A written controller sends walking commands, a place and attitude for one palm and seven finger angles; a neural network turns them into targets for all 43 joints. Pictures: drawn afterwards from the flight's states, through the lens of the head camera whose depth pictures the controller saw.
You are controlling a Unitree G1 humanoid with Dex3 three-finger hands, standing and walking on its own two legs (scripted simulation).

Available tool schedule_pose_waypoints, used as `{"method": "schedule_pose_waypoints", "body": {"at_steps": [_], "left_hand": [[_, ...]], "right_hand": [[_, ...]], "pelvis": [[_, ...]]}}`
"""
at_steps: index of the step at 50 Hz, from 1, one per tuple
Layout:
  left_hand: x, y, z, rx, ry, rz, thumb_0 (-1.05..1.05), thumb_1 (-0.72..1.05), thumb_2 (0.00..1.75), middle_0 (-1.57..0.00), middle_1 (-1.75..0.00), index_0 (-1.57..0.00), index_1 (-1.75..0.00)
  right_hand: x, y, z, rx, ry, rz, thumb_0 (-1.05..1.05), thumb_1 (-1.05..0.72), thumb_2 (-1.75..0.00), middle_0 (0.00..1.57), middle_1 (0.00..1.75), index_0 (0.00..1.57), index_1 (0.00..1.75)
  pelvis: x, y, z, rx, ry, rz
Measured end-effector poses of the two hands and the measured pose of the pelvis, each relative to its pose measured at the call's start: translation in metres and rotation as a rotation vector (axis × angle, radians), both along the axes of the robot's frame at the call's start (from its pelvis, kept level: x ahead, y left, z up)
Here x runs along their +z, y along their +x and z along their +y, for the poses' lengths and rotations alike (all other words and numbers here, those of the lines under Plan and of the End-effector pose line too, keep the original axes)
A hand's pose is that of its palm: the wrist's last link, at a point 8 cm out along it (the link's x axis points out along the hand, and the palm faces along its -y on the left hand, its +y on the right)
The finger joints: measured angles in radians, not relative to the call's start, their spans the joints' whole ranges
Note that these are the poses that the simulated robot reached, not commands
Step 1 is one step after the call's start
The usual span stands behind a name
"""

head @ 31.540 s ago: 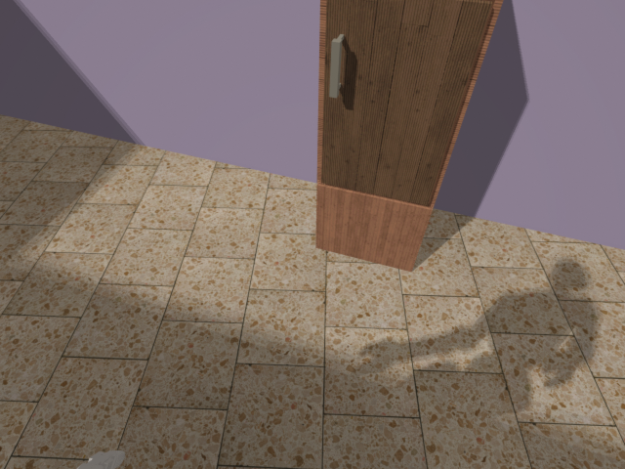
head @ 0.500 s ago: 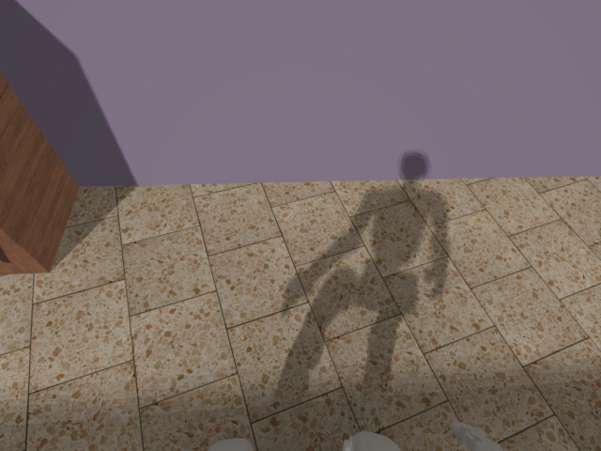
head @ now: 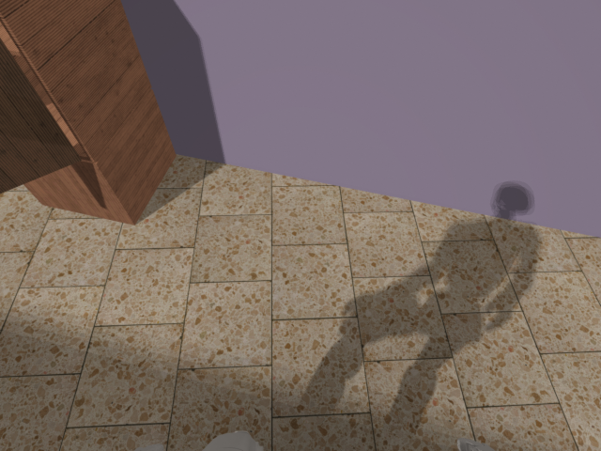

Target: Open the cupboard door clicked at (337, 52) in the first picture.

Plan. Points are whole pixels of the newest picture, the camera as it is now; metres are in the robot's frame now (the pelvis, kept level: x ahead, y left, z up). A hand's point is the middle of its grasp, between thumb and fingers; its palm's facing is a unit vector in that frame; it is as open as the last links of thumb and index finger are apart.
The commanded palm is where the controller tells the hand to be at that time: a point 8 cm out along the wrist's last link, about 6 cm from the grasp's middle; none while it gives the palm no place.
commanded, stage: turn to face it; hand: left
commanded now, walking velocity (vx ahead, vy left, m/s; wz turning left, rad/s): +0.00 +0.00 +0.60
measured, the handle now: out of the picture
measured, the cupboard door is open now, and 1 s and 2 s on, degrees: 50 50 50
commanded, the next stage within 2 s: take the last steps up to it in 0.96 s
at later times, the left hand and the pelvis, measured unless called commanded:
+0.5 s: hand out of the picture +0.09 +0.19 -0.14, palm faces +0.27 -0.91 -0.30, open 7.4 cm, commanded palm none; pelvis +0.03 -0.04 +0.00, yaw +17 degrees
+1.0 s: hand out of the picture -0.01 +0.18 -0.16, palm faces +0.53 -0.81 -0.26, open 7.4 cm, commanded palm none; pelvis +0.05 -0.04 +0.00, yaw +30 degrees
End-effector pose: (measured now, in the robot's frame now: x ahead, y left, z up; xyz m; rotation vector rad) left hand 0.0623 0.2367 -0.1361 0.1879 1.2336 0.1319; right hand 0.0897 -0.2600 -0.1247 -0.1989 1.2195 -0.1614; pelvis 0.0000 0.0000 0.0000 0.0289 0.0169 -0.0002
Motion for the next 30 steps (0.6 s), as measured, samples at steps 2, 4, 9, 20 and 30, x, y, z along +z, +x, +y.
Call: {"method": "schedule_pose_waypoints", "body": {"at_steps": [2, 4, 9, 20, 30], "left_hand": [[-0.013, -0.009, 0.011, 0.041, -0.012, 0.017, 0.01, 0.9, 0.89, -0.21, -0.3, -0.2, -0.3], [-0.018, -0.016, 0.021, 0.072, -0.003, 0.044, 0.01, 0.9, 0.89, -0.21, -0.3, -0.2, -0.3], [-0.006, -0.011, 0.034, 0.132, 0.02, 0.027, 0.01, 0.91, 0.89, -0.2, -0.3, -0.2, -0.3], [0.024, 0.018, 0.017, 0.198, 0.088, -0.124, 0.01, 0.91, 0.89, -0.2, -0.3, -0.2, -0.3], [0.026, -0.026, -0.026, 0.329, 0.068, -0.061, 0.01, 0.9, 0.89, -0.2, -0.3, -0.2, -0.3]], "right_hand": [[-0.002, 0.019, 0.007, 0.046, -0.02, -0.039, 0.01, -0.91, -0.9, 0.2, 0.3, 0.2, 0.3], [0.0, 0.031, 0.014, 0.079, -0.032, -0.063, 0.01, -0.91, -0.9, 0.2, 0.3, 0.2, 0.3], [0.01, 0.038, 0.023, 0.127, -0.043, -0.054, 0.01, -0.91, -0.9, 0.2, 0.3, 0.2, 0.3], [-0.009, 0.04, -0.001, 0.182, 0.011, 0.044, 0.01, -0.91, -0.9, 0.21, 0.3, 0.2, 0.3], [-0.008, 0.091, -0.012, 0.294, 0.018, 0.066, 0.01, -0.91, -0.9, 0.2, 0.3, 0.2, 0.3]], "pelvis": [[-0.01, 0.004, 0.007, 0.029, -0.014, 0.004], [-0.011, 0.004, 0.009, 0.046, -0.014, 0.0], [0.0, 0.007, 0.007, 0.094, -0.034, 0.003], [0.001, 0.022, -0.027, 0.221, -0.032, 0.009], [0.008, 0.035, -0.044, 0.36, 0.01, -0.006]]}}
